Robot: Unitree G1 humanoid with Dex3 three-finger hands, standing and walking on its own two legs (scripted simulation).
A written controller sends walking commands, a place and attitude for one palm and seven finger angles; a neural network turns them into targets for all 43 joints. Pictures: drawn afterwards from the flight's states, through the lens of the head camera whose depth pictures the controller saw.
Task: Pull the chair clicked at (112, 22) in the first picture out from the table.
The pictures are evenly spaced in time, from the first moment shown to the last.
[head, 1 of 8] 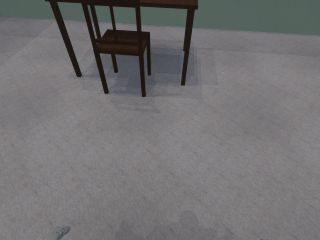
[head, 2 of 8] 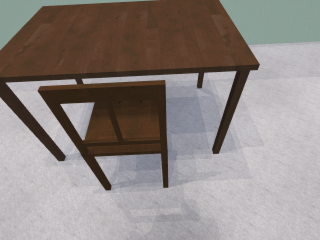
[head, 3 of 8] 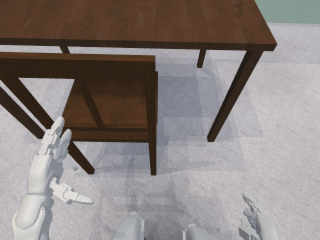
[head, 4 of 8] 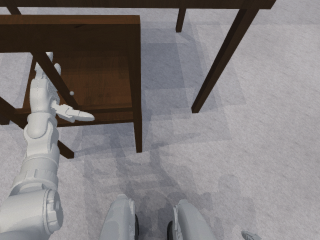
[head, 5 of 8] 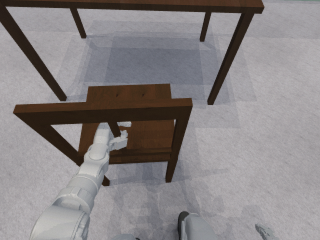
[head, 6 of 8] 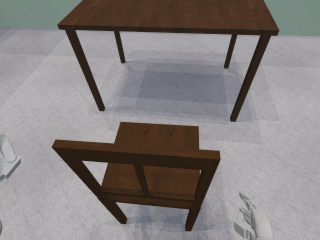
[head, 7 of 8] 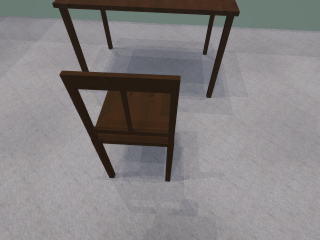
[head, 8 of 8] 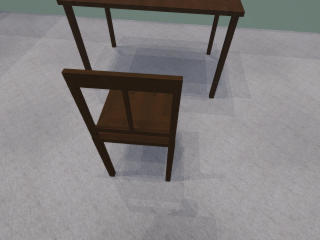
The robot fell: no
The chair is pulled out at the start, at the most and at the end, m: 0.00 0.61 0.61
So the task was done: yes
